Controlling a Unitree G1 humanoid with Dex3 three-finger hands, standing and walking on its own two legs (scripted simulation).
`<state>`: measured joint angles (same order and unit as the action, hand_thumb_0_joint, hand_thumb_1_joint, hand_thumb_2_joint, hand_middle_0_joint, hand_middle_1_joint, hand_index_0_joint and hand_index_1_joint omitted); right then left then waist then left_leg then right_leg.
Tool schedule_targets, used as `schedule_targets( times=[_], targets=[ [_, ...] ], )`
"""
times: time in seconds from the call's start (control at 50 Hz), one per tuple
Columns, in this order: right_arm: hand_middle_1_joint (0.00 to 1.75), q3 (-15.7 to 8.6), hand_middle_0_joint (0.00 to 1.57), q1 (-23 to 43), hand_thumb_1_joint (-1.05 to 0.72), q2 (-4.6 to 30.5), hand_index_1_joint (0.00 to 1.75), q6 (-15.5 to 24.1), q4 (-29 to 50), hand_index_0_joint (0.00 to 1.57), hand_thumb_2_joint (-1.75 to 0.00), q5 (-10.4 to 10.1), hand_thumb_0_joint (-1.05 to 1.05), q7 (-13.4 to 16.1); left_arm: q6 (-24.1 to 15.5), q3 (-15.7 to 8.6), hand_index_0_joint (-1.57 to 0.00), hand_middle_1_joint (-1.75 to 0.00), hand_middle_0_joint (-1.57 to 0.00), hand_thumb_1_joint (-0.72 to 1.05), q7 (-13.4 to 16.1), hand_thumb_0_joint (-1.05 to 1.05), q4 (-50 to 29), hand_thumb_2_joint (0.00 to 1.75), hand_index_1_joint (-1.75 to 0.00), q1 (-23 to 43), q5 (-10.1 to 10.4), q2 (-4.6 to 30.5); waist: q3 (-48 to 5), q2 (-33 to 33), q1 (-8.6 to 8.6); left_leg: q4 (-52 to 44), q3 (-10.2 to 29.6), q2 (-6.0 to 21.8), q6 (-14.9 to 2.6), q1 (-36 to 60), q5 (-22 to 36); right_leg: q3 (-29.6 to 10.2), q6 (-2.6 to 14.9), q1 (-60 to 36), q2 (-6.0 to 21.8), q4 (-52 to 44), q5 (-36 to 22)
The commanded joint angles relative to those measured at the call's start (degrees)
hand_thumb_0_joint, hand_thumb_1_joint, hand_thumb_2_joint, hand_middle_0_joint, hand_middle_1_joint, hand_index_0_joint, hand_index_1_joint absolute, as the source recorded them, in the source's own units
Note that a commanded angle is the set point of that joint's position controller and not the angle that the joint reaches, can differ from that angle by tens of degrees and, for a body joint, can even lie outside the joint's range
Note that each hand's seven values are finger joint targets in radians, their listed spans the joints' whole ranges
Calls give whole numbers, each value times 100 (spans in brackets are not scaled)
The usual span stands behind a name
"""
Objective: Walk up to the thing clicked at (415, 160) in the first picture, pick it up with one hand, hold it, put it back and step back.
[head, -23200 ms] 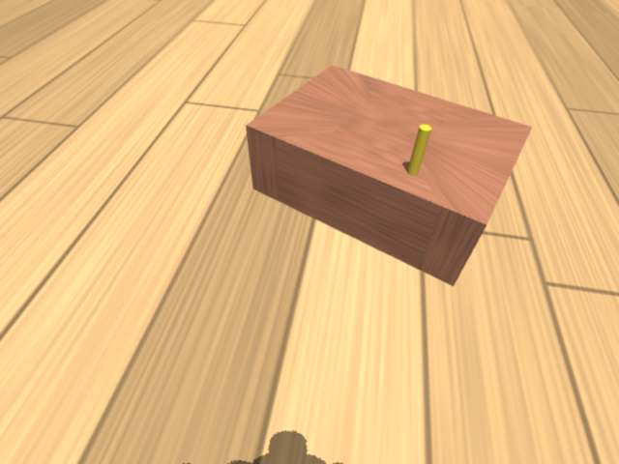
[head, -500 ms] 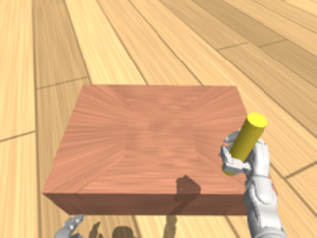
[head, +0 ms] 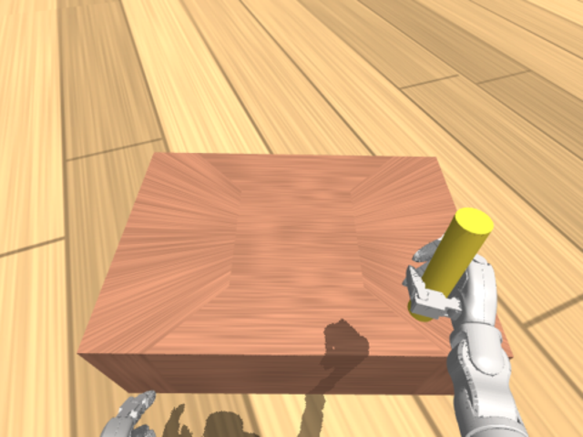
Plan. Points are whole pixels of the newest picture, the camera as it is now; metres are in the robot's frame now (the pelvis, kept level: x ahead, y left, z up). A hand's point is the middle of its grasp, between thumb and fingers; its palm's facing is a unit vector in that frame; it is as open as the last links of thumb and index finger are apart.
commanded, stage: hold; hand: right
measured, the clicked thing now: (443, 271) +0.33 -0.18 +0.07
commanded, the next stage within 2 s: crouch in 0.12 s
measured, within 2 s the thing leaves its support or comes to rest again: neither
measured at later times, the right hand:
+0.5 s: hand (418, 283) +0.34 -0.17 +0.02, palm faces +0.14 +0.99 +0.02, open 5.4 cm
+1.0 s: hand (394, 282) +0.43 -0.18 -0.13, palm faces +0.15 +0.99 +0.00, open 5.4 cm
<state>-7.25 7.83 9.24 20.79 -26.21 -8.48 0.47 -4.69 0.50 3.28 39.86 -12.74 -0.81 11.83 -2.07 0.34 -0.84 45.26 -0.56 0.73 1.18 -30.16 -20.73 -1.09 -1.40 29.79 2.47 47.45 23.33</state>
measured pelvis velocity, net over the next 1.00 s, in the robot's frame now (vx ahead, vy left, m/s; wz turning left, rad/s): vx -0.03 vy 0.00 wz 0.02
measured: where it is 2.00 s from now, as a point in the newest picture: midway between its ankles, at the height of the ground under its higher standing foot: outside the picture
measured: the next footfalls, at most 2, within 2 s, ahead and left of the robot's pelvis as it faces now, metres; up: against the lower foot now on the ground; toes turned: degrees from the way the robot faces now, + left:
none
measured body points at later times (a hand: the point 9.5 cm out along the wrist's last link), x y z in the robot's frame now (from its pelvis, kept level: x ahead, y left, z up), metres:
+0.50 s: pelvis -0.01 +0.00 -0.01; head +0.05 -0.01 +0.43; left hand +0.13 +0.25 -0.12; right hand +0.33 -0.22 +0.02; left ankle +0.02 +0.13 -0.70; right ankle +0.01 -0.13 -0.70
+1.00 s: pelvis -0.03 +0.00 -0.13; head +0.13 -0.02 +0.29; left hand +0.04 +0.26 -0.26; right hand +0.42 -0.24 -0.13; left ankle +0.02 +0.13 -0.70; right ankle +0.01 -0.13 -0.70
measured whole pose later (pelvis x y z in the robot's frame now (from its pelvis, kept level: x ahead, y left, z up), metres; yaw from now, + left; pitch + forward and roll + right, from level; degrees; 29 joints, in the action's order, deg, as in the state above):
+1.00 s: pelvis -0.03 +0.00 -0.13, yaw +1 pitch +28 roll +2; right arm -21.8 37.3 17.7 33.8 -57.2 -5.9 -4.9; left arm -2.4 0.0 -0.4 40.3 -12.9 -4.0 13.9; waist -9.6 0.7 -6.6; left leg 83.1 -0.4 0.5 1.4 -79.7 -31.8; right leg -2.7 -1.4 79.4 2.3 85.9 35.0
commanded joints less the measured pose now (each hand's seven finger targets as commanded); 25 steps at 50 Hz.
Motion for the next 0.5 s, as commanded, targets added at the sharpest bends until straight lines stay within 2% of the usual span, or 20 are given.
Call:
schedule_targets(
  times=[0.0,0.04,0.06,0.08,0.1,0.12,0.16,0.18,0.2,0.22,0.26,0.28,0.3,0.32,0.34,0.4,0.42,0.48],
  targets=[
    [143,-216,140,1805,-62,634,143,591,1650,141,-132,-62,0,-66,-263,-281,-20,-30,-20,90,63,0,-697,90,-30,216,36,741,-1720,152,-22,-570,-114,-101,-115,811,1332,102,138,-668,-161,-712,-1297],
    [146,-350,142,1770,-64,717,146,592,1541,143,-135,-60,0,-43,-256,-264,-20,-30,-20,90,68,0,-673,90,-30,172,31,703,-1771,-48,-13,-546,-76,-83,-83,884,1536,129,165,-617,-173,-621,-1453],
    [145,-339,142,1742,-63,689,145,603,1554,143,-134,-73,0,-45,-252,-259,-20,-31,-20,90,60,0,-687,90,-30,235,18,706,-1659,119,6,-544,-77,-82,-96,812,1460,144,159,-545,-181,-636,-1390],
    [146,-267,143,2039,-65,666,146,643,1813,144,-135,-94,0,-60,-259,-264,-20,-30,-20,90,59,0,-686,90,-30,217,17,713,-1751,192,-53,-507,-91,-101,-103,751,1455,117,143,-617,-160,-653,-1414],
    [146,-425,143,1933,-63,806,146,659,1747,144,-135,-72,0,-22,-248,-283,-20,-30,-20,90,52,0,-677,90,-30,189,17,747,-1816,246,43,-486,-92,-97,-124,838,1452,110,125,-663,-160,-652,-1441],
    [147,-413,143,1815,-64,776,147,647,1542,144,-136,-52,0,-28,-233,-297,-20,-30,-20,90,68,0,-656,90,-30,147,22,751,-1754,129,-2,-477,-101,-102,-112,801,1534,105,130,-650,-153,-627,-1542],
    [146,-303,144,2003,-66,736,146,686,1931,144,-136,-60,0,-45,-229,-277,-20,-30,-20,90,57,0,-733,90,-30,171,20,712,-1920,196,2,-478,-75,-89,-107,959,1630,124,133,-675,-169,-629,-1594],
    [147,-366,143,1878,-64,804,147,680,1921,144,-137,-45,0,-27,-212,-349,-20,-31,-20,90,73,0,-696,90,-30,145,18,781,-1896,226,23,-469,-78,-87,-118,968,1662,121,125,-714,-164,-621,-1643],
    [150,-315,143,1832,-57,773,150,651,1846,144,-140,-36,0,-28,-201,-339,-21,-32,-20,91,84,0,-705,90,-30,138,25,768,-1861,150,-23,-516,-58,-80,-107,989,1655,142,141,-690,-179,-621,-1592],
    [144,-226,145,1736,-65,612,144,609,1554,144,-132,-53,0,-75,-218,-247,-20,-31,-19,92,78,0,-703,91,-31,207,41,684,-1711,15,-57,-496,-100,-104,-91,850,1659,114,146,-657,-151,-620,-1627],
    [150,-206,148,1971,-65,620,150,628,1580,149,-137,-67,0,-98,-206,-327,-20,-31,-20,90,72,0,-631,91,-31,139,20,781,-1694,178,-101,-469,-101,-102,-114,723,1610,101,129,-648,-141,-615,-1608],
    [150,-173,149,1950,-66,567,150,624,1394,149,-137,-64,0,-112,-212,-284,-20,-31,-20,91,75,0,-640,91,-30,177,28,744,-1581,81,-130,-434,-125,-110,-112,595,1564,77,128,-617,-118,-607,-1593],
    [151,-253,148,1860,-64,629,151,606,1268,148,-137,-52,0,-112,-201,-367,-20,-31,-20,90,81,0,-587,91,-31,101,17,822,-1607,-8,-116,-431,-102,-100,-115,611,1546,86,144,-556,-131,-564,-1551],
    [148,-249,147,2087,-63,622,148,628,1208,147,-135,-71,0,-148,-206,-294,-20,-31,-20,91,77,0,-619,90,-30,175,18,751,-1439,-13,-132,-459,-102,-100,-96,506,1359,99,169,-369,-141,-570,-1320],
    [147,-231,146,2006,-63,558,147,658,1050,146,-135,-62,0,-172,-213,-326,-20,-31,-20,91,67,0,-593,91,-31,152,2,760,-1449,-40,-142,-405,-86,-85,-108,473,1293,93,167,-294,-142,-515,-1239],
    [147,-430,145,2164,-63,635,147,802,487,145,-134,-74,0,-222,-225,-346,-21,-31,-20,91,46,0,-513,90,-30,194,-30,787,-1245,-160,-157,-257,-39,-70,-98,130,974,90,206,144,-158,-347,-885],
    [147,-435,145,2639,-64,706,147,907,667,145,-134,-63,0,-249,-230,-371,-21,-31,-20,92,34,0,-516,89,-30,160,-50,804,-1453,-16,-183,-157,-16,-66,-107,6,894,74,207,217,-166,-254,-801],
    [146,-627,144,2722,-64,760,146,1139,-234,144,-134,0,0,-254,-248,-381,-21,-31,-20,91,-10,0,-459,90,-30,111,-103,809,-1410,-155,-246,213,70,-44,-103,-508,528,69,220,825,-180,159,-431]
  ],
)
